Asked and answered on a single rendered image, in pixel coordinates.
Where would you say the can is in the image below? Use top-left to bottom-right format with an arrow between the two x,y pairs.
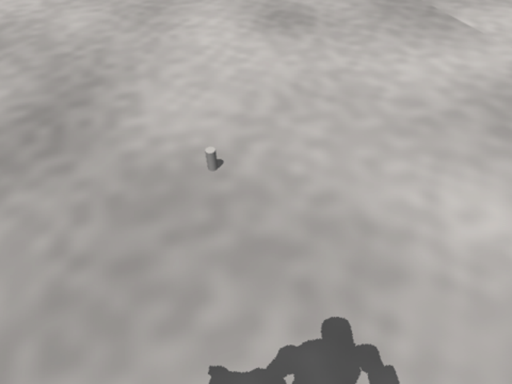
205,146 -> 218,171

